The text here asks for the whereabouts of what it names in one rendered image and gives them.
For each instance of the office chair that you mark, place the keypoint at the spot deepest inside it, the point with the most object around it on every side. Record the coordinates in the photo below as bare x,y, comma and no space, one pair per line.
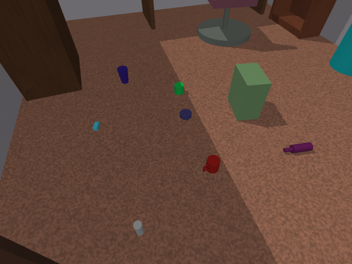
224,31

